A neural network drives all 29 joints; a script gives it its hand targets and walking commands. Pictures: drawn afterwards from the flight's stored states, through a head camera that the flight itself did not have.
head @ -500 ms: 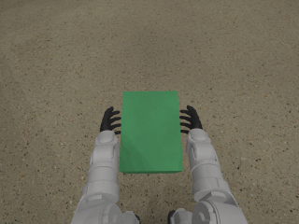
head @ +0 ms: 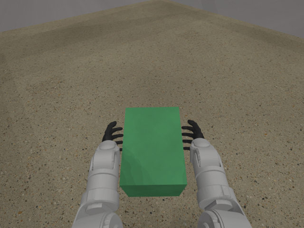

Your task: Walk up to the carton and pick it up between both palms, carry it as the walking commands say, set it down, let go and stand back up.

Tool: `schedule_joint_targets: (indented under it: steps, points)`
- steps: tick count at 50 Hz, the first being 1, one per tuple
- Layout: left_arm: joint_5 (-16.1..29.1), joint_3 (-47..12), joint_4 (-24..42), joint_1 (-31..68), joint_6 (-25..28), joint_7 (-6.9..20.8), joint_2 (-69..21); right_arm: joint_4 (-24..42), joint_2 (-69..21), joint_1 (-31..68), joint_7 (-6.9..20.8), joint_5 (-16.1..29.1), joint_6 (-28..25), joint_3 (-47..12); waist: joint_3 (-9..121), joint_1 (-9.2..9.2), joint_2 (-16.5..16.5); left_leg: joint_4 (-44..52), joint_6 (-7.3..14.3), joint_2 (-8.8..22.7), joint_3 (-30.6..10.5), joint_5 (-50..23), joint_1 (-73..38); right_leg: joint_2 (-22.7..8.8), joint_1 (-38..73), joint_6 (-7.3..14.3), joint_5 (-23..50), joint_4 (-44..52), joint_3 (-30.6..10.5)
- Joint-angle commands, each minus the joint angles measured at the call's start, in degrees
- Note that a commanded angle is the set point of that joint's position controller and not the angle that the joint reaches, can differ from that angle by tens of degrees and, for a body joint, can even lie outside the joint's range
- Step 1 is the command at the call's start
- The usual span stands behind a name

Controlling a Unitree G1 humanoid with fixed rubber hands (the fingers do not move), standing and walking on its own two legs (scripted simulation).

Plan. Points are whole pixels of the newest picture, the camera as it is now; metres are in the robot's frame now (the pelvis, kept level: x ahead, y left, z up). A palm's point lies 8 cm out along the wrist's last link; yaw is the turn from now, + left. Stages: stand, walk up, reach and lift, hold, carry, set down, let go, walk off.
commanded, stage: reach and lift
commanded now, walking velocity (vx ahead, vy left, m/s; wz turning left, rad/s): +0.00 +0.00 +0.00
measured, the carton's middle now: (153, 153) +0.35 +0.02 -0.03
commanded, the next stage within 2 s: hold in 1.30 s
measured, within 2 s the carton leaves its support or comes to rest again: neither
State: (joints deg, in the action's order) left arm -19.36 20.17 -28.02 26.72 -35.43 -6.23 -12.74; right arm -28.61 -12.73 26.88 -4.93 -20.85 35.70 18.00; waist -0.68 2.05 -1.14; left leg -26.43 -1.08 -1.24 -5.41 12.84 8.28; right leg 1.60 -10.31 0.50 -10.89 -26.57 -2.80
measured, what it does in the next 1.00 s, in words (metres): stands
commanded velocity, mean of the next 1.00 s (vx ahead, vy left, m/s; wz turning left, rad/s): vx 0.00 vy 0.00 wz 0.00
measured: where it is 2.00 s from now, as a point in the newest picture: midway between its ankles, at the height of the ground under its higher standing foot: outside the picture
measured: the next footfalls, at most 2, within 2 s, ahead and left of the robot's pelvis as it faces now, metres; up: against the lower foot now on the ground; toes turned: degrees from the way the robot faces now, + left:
none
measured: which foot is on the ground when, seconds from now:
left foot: down 0.00-1.00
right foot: down 0.00-1.00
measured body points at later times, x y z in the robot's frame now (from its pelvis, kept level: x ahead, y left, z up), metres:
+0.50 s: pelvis -0.01 +0.00 +0.00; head -0.06 +0.00 +0.44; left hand +0.32 +0.13 +0.05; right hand +0.32 -0.13 +0.05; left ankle +0.02 +0.13 -0.74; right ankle +0.04 -0.11 -0.74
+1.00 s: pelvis +0.00 +0.01 +0.00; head -0.05 +0.01 +0.45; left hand +0.33 +0.13 +0.06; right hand +0.32 -0.13 +0.05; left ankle +0.02 +0.13 -0.74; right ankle +0.04 -0.11 -0.74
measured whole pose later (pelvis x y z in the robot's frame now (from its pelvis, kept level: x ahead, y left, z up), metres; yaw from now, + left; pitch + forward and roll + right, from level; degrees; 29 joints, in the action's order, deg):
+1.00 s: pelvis +0.00 +0.01 +0.00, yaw -1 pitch -8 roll +0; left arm -18.9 16.5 -26.5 26.0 -40.9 -6.1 -12.5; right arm -25.6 -12.1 25.3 -5.8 -19.4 41.6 17.1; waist -0.9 0.2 -0.4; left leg -25.3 -0.4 -1.4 -4.7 12.9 4.4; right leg 1.4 -6.3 -0.2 -10.5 -24.9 -3.6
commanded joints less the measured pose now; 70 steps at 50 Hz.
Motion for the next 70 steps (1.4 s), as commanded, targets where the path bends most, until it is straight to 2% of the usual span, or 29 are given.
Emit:
schedule_joint_targets:
  steps: [1,8,15,23,28,38,48,58,70]
  points:
    - [14.04,-27.97,-2.22,30.23,-0.41,15.26,-61.56,-0.96,-56.95,32.55,15.86,14.10,-0.92,-27.85,15.81,0.01,0.50,4.93,0.93,-3.38,0.17,-6.09,-0.95,2.56,10.46,0.11,4.77,3.92,-1.50]
    - [14.01,-25.86,-3.10,32.37,-3.31,15.32,-60.62,-2.30,-56.64,34.07,15.61,14.03,1.73,-24.89,11.85,-1.06,0.28,6.52,1.21,-2.59,-0.04,-1.11,0.29,2.52,11.15,0.19,2.08,4.54,-1.08]
    - [13.64,-24.00,-4.75,35.89,-3.33,15.54,-59.68,-3.84,-57.36,37.55,14.96,14.60,2.31,-22.95,12.10,-1.47,0.79,5.86,1.58,-2.45,0.76,0.41,2.05,2.14,11.55,0.01,0.65,4.30,-1.46]
    - [13.42,-23.18,-6.30,39.39,-2.31,15.57,-58.80,-5.80,-58.21,40.77,14.44,15.37,1.93,-21.75,14.70,-0.91,1.28,4.46,1.96,-2.40,1.07,1.22,2.45,1.80,10.13,-0.42,-1.43,3.51,-2.31]
    - [13.33,-23.42,-6.42,39.38,-2.04,15.47,-58.65,-6.52,-58.55,40.21,14.35,15.38,1.81,-21.35,15.69,-0.95,1.22,4.24,1.92,-2.41,1.10,-0.15,1.76,1.74,9.51,-0.57,-0.18,3.34,-2.35]
    - [14.44,-26.78,-3.71,33.89,-2.41,15.38,-60.02,-1.77,-57.81,35.31,14.09,15.80,2.33,-24.33,16.85,-1.57,1.02,4.68,1.44,-2.71,0.69,-6.51,-1.38,2.33,10.63,-0.61,6.43,3.52,-1.62]
    - [15.87,-29.82,0.46,28.17,-3.42,15.35,-60.68,2.75,-57.70,29.67,14.58,17.25,3.47,-27.48,15.88,-1.93,0.84,5.53,1.28,-2.65,0.00,-9.51,-2.75,2.76,11.90,-0.63,9.12,3.99,-1.53]
    - [16.57,-30.97,2.26,25.79,-4.10,15.97,-60.70,4.98,-58.26,27.66,15.13,18.34,4.21,-29.26,14.29,-1.88,0.82,6.10,1.49,-2.70,-0.05,-7.03,-2.11,2.78,11.79,-0.68,6.67,4.54,-1.54]
    - [16.85,-31.03,2.15,26.73,-4.30,17.16,-60.52,4.69,-60.22,28.12,15.33,18.82,4.54,-29.61,12.52,-1.92,1.30,6.10,2.08,-2.82,0.38,-0.90,-0.01,2.49,10.59,-0.87,0.61,4.87,-1.59]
